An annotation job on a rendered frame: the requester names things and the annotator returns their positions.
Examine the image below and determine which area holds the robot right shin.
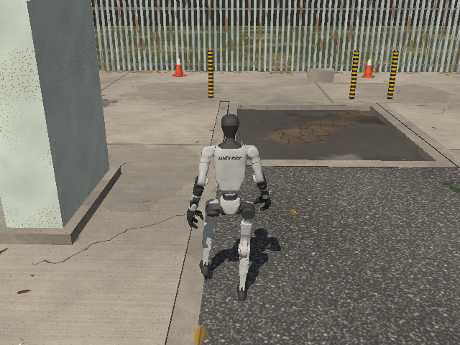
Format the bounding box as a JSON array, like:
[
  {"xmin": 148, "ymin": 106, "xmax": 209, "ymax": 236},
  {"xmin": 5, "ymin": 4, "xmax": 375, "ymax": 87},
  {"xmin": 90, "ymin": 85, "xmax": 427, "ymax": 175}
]
[{"xmin": 239, "ymin": 244, "xmax": 250, "ymax": 291}]

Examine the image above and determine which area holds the left robot foot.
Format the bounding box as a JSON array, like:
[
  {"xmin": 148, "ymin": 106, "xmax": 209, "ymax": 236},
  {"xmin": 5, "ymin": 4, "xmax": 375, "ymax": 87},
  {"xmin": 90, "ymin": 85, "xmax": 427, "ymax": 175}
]
[{"xmin": 199, "ymin": 260, "xmax": 209, "ymax": 275}]

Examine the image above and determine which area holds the robot right forearm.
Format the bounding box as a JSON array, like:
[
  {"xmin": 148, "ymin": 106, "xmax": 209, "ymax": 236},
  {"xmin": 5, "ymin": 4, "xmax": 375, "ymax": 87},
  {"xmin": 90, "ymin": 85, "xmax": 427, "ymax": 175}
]
[{"xmin": 257, "ymin": 173, "xmax": 270, "ymax": 199}]

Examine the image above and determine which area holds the right robot upper arm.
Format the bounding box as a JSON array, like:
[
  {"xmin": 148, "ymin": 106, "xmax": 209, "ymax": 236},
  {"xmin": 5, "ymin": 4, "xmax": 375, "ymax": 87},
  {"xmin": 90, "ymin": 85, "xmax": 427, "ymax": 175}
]
[{"xmin": 245, "ymin": 145, "xmax": 264, "ymax": 183}]

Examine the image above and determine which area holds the robot left forearm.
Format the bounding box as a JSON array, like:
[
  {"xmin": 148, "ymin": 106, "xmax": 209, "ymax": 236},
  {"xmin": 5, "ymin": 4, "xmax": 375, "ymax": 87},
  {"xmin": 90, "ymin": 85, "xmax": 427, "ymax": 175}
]
[{"xmin": 188, "ymin": 176, "xmax": 204, "ymax": 211}]

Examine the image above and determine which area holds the robot left hand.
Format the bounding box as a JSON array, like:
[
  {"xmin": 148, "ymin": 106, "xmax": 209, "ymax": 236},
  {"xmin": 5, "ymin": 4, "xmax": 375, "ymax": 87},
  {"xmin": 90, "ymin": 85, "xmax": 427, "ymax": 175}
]
[{"xmin": 187, "ymin": 209, "xmax": 203, "ymax": 229}]

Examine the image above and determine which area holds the robot right hand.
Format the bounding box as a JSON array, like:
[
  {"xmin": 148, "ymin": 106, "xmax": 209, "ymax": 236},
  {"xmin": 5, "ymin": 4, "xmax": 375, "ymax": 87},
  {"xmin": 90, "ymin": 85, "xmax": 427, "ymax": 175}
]
[{"xmin": 254, "ymin": 196, "xmax": 271, "ymax": 211}]

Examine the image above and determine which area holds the left robot upper arm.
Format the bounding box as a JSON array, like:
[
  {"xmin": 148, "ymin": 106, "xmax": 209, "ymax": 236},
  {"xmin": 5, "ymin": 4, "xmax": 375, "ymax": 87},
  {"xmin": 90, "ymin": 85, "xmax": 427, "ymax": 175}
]
[{"xmin": 197, "ymin": 145, "xmax": 215, "ymax": 186}]

